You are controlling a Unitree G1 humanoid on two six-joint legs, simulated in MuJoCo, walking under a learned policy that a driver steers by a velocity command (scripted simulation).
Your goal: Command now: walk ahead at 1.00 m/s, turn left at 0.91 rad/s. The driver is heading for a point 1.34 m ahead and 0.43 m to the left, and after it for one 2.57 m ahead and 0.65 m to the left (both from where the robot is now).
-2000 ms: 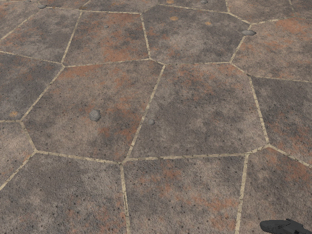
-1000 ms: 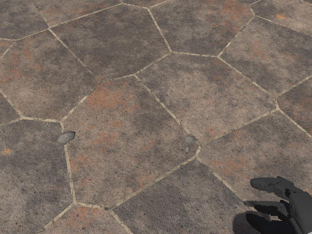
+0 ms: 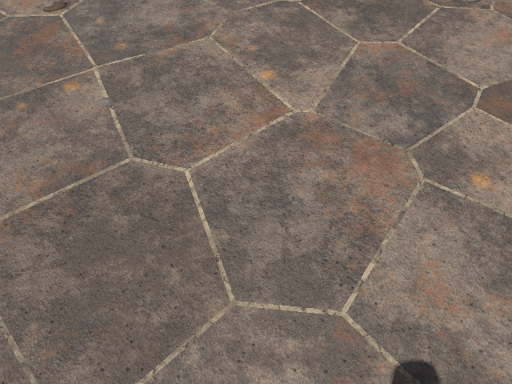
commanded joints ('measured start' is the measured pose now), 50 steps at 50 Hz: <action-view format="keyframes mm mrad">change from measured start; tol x32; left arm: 1 -111 149 11 -209 7 -63 -4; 13 -413 97 -29 -330 -11 5 -28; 19 252 356 73 -182 43 -14 38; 50 7 96 7 -127 -8 48 -37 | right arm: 1 214 -187 -65 15 -2 -2 -33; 35 -317 -19 49 -262 -16 2 74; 41 288 -173 -43 -48 -4 -16 3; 50 132 -78 -6 -4 -11 -104 -41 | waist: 1 -15 -105 -77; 16 27 36 -136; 20 88 -443 -434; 34 38 -45 101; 43 -78 175 -391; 50 67 -88 34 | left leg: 1 590 364 -852 -560 -217 192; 7 97 146 -502 -604 111 131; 17 349 121 -514 -59 724 -57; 19 -102 -31 -349 541 -268 -85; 21 -283 98 -253 674 -92 -84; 39 199 29 79 2 106 9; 43 1024 413 -847 -326 -3 283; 50 260 298 -363 -613 187 64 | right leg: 1 -715 -34 161 121 18 -14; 14 -305 -4 84 -831 442 18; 17 117 41 79 -844 219 -13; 19 562 -380 640 -972 -405 -79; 21 357 -392 863 -1145 -577 -152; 34 32 -173 -180 -1279 600 -32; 39 180 -233 -220 -818 1514 -9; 41 -127 -184 -190 -209 983 -32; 42 -464 -3 -169 166 -89 -13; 50 -526 -147 126 -140 74 -19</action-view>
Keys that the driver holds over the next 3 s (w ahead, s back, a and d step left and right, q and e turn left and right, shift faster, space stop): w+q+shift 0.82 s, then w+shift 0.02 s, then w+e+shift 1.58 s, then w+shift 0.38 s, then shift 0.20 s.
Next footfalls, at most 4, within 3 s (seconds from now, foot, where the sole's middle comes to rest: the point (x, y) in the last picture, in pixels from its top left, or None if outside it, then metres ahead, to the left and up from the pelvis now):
0.36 right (314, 341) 0.57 -0.12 -0.73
0.82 left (172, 265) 0.81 0.26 -0.73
1.26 right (107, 171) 1.19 0.51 -0.73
1.68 left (15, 122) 1.45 0.90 -0.73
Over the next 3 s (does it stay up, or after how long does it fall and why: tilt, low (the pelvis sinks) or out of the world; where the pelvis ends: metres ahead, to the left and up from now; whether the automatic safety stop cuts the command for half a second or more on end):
stays up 2.47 0.60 0.02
